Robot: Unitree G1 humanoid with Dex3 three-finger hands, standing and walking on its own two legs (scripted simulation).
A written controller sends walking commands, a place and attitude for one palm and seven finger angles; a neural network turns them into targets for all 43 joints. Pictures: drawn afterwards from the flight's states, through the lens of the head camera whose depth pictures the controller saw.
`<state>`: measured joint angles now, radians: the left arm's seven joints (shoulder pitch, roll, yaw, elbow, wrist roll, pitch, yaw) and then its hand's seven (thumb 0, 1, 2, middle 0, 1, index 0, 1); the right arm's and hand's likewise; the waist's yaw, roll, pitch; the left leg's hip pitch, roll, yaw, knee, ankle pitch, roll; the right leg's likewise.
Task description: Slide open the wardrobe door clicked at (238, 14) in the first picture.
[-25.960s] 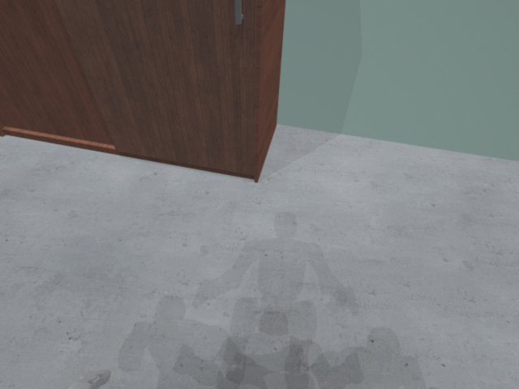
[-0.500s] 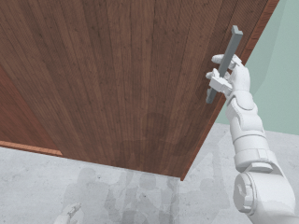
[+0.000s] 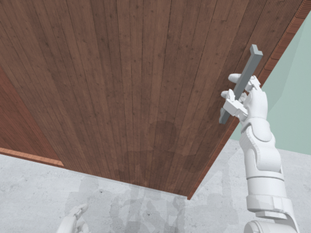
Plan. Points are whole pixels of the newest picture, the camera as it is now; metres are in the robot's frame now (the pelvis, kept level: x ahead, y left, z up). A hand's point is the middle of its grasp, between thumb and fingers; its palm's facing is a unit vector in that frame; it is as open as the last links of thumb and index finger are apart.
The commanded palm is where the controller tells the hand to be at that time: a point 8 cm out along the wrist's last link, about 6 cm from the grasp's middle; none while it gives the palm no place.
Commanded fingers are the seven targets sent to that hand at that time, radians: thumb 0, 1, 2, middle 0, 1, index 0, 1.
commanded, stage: tug the door sideways, standing still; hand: right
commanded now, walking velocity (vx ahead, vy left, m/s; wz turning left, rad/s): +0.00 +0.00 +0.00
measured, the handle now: (236, 88) +0.46 -0.17 +0.17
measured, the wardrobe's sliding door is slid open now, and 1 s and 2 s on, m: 0.00 0.02 0.32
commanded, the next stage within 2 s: step sideways, sliding the door along in 0.36 s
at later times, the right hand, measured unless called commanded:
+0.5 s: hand (226, 98) +0.42 -0.13 +0.16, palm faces +0.16 +0.99 -0.04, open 5.3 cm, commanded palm +0.39 -0.16 +0.17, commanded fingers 0.00 -0.90 -0.90 0.45 1.40 0.45 1.40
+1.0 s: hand (213, 99) +0.42 -0.11 +0.15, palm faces +0.25 +0.96 -0.08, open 6.0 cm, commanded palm +0.40 -0.09 +0.16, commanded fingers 0.00 -0.90 -0.90 0.45 1.40 0.45 1.40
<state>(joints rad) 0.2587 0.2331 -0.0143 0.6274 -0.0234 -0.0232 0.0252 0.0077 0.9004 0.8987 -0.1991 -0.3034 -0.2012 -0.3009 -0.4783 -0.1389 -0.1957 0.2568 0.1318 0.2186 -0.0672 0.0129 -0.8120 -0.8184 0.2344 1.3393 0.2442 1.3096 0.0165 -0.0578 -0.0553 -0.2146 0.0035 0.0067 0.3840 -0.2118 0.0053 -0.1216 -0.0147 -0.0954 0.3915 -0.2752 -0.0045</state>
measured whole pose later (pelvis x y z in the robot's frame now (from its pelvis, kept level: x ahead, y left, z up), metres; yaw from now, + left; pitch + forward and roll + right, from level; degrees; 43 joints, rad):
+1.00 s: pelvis +0.02 +0.07 -0.02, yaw -14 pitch -1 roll -1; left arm 0.13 0.24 0.01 0.65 -0.02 -0.08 0.06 0.01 0.90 0.90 -0.20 -0.30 -0.20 -0.30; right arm -0.68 -0.12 0.01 0.27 0.08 -0.06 -0.14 -0.02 -0.82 -0.87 0.47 1.40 0.15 1.42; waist -0.04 -0.04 0.24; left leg -0.37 -0.04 0.16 0.59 -0.20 0.12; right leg -0.26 -0.02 -0.04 0.67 -0.36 -0.02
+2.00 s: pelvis +0.10 +0.33 -0.02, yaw -12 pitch +0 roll -1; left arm -0.04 0.22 0.01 0.57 -0.02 -0.13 0.00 0.01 0.90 0.90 -0.20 -0.30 -0.20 -0.30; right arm -0.34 -0.05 0.07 -0.18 0.03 -0.10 -0.18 0.00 -0.82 -0.85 0.40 1.40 0.17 1.35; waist -0.02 -0.06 0.29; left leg -0.41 0.04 0.07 0.61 -0.15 0.04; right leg -0.32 -0.04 -0.09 0.74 -0.39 0.03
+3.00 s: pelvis +0.12 +0.63 -0.02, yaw -5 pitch -3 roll +2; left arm 0.04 0.26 -0.01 0.65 -0.05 -0.02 0.04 0.01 0.90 0.90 -0.20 -0.30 -0.21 -0.30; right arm -0.43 -0.44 -0.37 0.42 0.06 -0.07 -0.11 -0.11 -0.68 -0.84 0.42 1.40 0.27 1.33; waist -0.01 -0.13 0.17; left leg -0.28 0.05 0.07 0.59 -0.26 -0.03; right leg -0.34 -0.15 0.01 1.00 -0.50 0.04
